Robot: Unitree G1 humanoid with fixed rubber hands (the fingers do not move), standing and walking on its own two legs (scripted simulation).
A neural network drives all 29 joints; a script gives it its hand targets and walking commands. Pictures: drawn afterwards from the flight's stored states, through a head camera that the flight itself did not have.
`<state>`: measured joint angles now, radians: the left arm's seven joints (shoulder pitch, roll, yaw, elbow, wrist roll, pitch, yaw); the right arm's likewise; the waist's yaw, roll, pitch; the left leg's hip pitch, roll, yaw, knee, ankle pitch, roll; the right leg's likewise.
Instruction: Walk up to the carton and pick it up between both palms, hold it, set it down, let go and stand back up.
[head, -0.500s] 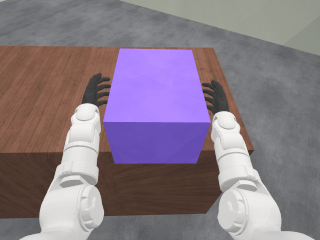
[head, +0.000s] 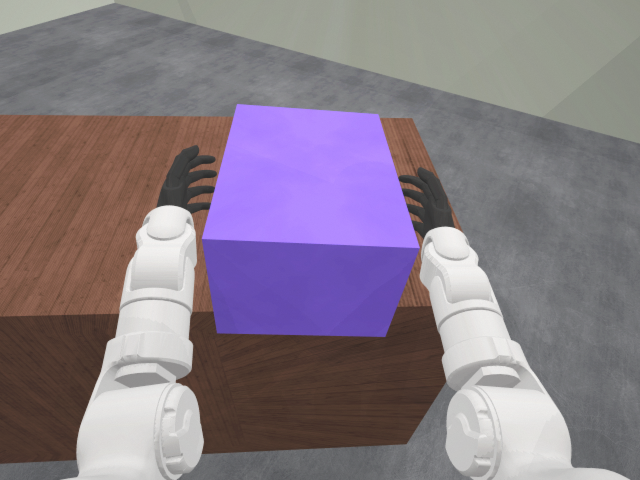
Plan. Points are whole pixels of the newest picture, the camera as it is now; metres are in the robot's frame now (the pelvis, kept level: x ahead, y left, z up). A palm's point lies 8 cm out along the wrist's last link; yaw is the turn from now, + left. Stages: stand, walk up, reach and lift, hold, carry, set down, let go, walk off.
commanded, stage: reach and lift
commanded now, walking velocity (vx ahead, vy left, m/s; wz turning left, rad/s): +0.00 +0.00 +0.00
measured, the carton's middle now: (306, 212) +0.49 +0.00 +0.08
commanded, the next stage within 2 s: hold in 1.88 s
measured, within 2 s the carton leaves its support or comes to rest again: neither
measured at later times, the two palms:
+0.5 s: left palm (175, 198) +0.39 +0.15 +0.19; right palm (457, 222) +0.37 -0.18 +0.17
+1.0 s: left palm (166, 191) +0.37 +0.15 +0.22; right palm (465, 213) +0.36 -0.17 +0.19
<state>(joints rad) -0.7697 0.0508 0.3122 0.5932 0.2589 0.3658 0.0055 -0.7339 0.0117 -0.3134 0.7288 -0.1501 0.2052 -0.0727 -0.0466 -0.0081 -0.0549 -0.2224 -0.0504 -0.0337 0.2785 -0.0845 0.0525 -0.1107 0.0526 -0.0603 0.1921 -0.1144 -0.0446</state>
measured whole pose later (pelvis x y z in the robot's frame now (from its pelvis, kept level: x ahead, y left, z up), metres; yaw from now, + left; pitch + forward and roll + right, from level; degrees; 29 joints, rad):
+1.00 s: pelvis -0.02 +0.00 +0.00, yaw -2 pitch -4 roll -1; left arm -0.75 0.04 0.30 0.25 0.29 0.67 -0.02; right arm -0.75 -0.07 -0.13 0.55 0.11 0.42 -0.15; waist -0.07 -0.03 -0.02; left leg -0.14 -0.03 -0.01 0.29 -0.08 0.05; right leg -0.04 0.06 -0.04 0.20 -0.10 -0.05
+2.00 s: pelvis -0.01 +0.00 +0.00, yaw -1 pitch -4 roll -1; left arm -0.71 0.05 0.29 0.06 0.27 0.82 -0.03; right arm -0.74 -0.11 -0.06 0.41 0.22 0.53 -0.19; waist -0.09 -0.04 -0.04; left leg -0.11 -0.04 -0.02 0.28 -0.09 0.04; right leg 0.01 0.06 -0.05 0.17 -0.10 -0.05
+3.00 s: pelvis -0.01 +0.00 +0.00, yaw -2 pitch -6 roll -1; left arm -0.70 0.03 0.29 0.02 0.32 0.90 -0.05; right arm -0.77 -0.13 -0.05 0.44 0.26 0.59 -0.19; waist -0.08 -0.04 -0.03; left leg -0.07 -0.04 0.00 0.28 -0.11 0.05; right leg 0.04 0.06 -0.04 0.18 -0.12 -0.04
